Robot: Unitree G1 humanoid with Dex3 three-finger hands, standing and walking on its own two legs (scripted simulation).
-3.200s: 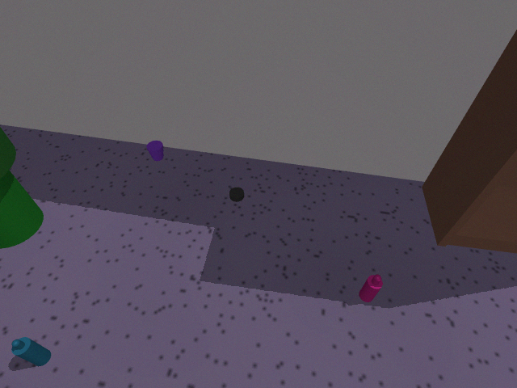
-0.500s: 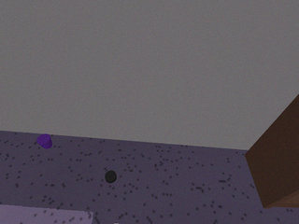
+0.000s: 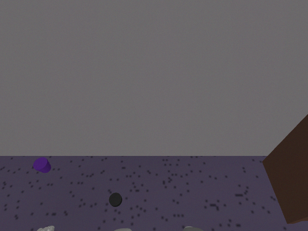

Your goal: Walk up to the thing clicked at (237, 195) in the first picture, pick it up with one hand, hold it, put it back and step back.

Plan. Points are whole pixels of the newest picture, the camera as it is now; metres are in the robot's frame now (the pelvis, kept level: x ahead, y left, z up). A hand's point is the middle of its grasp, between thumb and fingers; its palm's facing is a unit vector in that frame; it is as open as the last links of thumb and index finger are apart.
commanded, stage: walk up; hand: left
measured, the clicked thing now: (115, 199) +0.40 +0.26 -0.74
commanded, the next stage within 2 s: stand in 1.42 s
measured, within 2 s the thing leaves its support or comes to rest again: neither
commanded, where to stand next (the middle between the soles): +0.09 +0.01 m, yaw +1 degrees
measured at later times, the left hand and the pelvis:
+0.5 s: hand out of the picture +0.12 +0.27 -0.15, palm faces +0.00 -0.95 -0.33, open 7.4 cm; pelvis +0.05 +0.02 +0.01, yaw +0 degrees
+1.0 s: hand out of the picture +0.14 +0.27 -0.13, palm faces +0.00 -0.94 -0.33, open 7.4 cm; pelvis +0.06 +0.02 +0.03, yaw +0 degrees
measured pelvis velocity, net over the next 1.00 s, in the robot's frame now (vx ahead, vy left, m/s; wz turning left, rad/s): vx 0.06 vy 0.02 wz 0.01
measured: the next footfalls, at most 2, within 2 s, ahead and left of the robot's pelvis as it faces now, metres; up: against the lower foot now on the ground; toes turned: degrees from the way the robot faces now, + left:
left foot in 0.16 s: +0.11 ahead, +0.15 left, +0.00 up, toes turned +2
